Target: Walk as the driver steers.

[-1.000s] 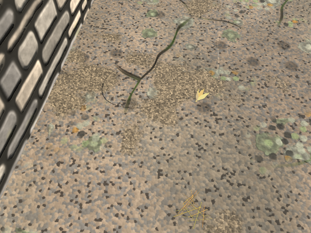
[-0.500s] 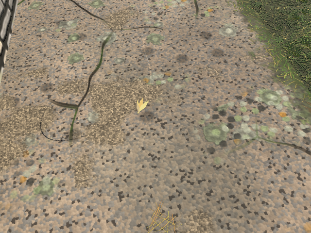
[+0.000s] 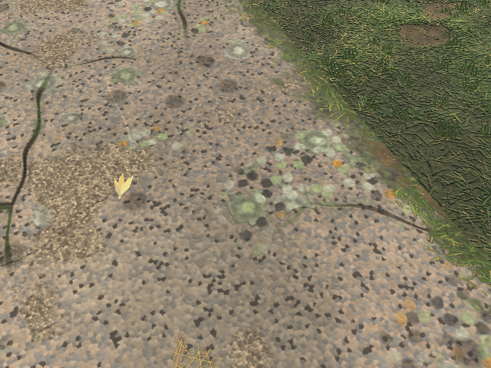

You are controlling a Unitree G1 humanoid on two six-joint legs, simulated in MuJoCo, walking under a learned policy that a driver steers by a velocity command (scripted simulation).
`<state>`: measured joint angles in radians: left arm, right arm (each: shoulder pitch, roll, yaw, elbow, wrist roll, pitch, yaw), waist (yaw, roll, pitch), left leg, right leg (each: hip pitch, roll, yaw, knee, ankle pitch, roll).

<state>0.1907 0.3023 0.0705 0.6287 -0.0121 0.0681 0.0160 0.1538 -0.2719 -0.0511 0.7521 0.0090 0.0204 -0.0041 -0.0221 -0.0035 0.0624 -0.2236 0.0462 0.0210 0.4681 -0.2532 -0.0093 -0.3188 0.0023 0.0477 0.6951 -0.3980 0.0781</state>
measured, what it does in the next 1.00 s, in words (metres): walks ahead: right foot, then left foot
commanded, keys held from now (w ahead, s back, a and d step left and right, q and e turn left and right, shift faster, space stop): w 0.88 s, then w+q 0.12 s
